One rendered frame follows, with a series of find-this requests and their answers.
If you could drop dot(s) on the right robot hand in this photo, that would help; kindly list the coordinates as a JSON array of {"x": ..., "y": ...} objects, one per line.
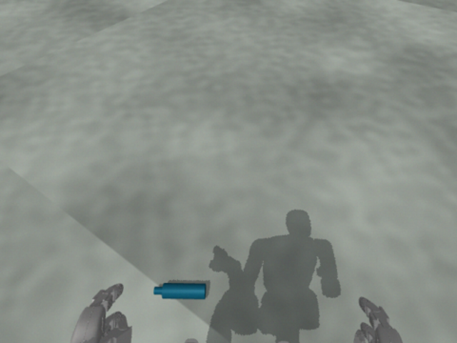
[{"x": 381, "y": 332}]

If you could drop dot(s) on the bottle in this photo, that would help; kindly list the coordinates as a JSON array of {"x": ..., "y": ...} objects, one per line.
[{"x": 181, "y": 291}]

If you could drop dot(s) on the left robot hand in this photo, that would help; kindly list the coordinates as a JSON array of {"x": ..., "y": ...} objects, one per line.
[{"x": 94, "y": 327}]

